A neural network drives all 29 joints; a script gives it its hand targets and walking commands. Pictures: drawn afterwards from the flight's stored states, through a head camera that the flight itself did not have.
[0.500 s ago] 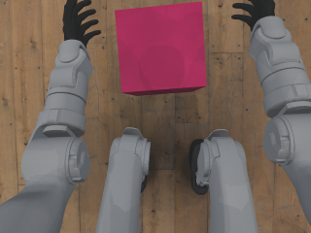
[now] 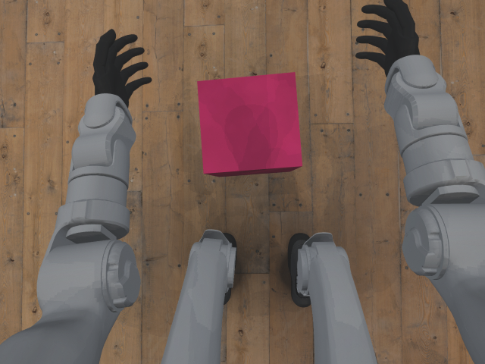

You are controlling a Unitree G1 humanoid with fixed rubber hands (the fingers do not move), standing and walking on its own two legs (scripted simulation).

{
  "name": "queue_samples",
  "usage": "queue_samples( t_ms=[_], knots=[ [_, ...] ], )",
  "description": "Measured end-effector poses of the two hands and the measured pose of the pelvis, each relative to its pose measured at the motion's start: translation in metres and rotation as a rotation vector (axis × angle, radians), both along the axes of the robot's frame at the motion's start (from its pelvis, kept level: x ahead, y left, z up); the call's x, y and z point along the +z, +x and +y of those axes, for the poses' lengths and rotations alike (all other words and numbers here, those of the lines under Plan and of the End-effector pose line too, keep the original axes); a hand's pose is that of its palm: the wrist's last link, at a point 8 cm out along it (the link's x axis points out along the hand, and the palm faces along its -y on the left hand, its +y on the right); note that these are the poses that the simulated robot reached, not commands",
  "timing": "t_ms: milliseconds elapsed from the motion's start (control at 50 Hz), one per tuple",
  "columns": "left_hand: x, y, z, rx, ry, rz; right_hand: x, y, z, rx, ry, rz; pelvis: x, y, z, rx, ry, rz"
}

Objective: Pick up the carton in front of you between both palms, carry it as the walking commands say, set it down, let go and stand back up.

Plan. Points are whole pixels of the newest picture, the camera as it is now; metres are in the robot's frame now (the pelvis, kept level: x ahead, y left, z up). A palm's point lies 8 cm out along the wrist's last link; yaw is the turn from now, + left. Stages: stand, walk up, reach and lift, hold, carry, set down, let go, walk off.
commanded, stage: set down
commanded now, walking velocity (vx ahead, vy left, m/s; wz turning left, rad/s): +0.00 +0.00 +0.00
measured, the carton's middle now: (250, 133) +0.50 +0.04 -0.44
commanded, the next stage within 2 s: let go in 0.16 s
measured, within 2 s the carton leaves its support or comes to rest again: neither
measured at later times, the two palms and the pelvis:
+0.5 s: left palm (45, 126) +0.42 +0.23 +0.02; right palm (475, 106) +0.44 -0.19 +0.01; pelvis +0.05 +0.01 +0.13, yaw -2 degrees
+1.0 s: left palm out of the picture +0.28 +0.24 +0.14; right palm out of the picture +0.29 -0.23 +0.13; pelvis +0.10 +0.00 +0.21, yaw -1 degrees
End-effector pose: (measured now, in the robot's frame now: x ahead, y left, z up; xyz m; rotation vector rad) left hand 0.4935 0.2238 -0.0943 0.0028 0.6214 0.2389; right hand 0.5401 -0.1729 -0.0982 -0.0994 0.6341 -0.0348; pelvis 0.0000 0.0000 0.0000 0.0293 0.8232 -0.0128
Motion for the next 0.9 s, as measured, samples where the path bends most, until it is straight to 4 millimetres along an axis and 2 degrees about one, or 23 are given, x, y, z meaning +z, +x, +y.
queue_samples(
  t_ms=[160, 240, 300, 420, 540, 720, 900],
  knots=[
    [0.047, -0.002, 0.001, -0.010, 0.002, -0.001, 0.047, -0.002, -0.001, 0.005, 0.000, 0.002, 0.045, 0.009, -0.001, -0.003, -0.001, -0.010],
    [0.064, -0.005, 0.001, -0.029, 0.012, 0.009, 0.064, -0.006, -0.001, 0.004, -0.012, 0.010, 0.065, 0.014, 0.000, -0.003, -0.004, -0.016],
    [0.074, -0.011, 0.000, -0.064, 0.030, 0.029, 0.075, -0.016, -0.004, -0.005, -0.040, 0.022, 0.079, 0.019, 0.001, -0.003, -0.008, -0.025],
    [0.095, -0.045, 0.003, -0.160, 0.077, 0.108, 0.094, -0.063, -0.014, -0.037, -0.093, 0.076, 0.112, 0.035, 0.004, -0.007, -0.019, -0.094],
    [0.129, -0.082, 0.015, -0.201, 0.095, 0.155, 0.123, -0.108, -0.023, -0.046, -0.095, 0.107, 0.142, 0.054, 0.008, -0.008, -0.026, -0.197],
    [0.175, -0.128, 0.020, -0.202, 0.087, 0.160, 0.167, -0.151, -0.030, -0.031, -0.085, 0.108, 0.171, 0.080, 0.012, -0.006, -0.030, -0.337],
    [0.215, -0.191, 0.015, -0.192, 0.083, 0.175, 0.205, -0.214, -0.043, -0.029, -0.079, 0.127, 0.198, 0.099, 0.008, -0.002, -0.034, -0.531]
  ],
)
